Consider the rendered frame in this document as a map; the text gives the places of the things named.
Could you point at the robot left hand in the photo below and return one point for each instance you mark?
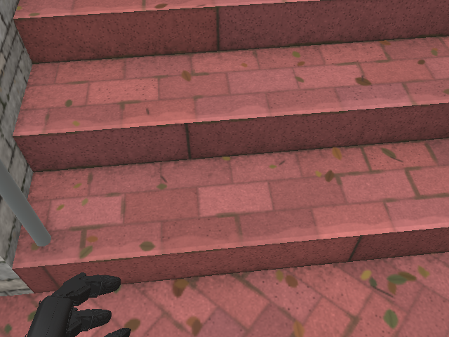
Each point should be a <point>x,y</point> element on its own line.
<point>57,317</point>

